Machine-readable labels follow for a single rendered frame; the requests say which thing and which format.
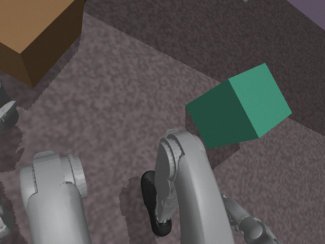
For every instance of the right robot arm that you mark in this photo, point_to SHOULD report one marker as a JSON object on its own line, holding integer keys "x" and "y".
{"x": 256, "y": 232}

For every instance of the left robot arm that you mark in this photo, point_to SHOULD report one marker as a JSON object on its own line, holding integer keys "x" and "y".
{"x": 6, "y": 223}

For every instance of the left robot hand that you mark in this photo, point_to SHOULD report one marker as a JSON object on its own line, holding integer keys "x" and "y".
{"x": 6, "y": 111}

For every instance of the right robot hand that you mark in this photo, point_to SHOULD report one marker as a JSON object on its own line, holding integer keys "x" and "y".
{"x": 235, "y": 212}

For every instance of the right robot foot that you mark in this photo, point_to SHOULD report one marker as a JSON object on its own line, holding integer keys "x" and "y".
{"x": 149, "y": 197}

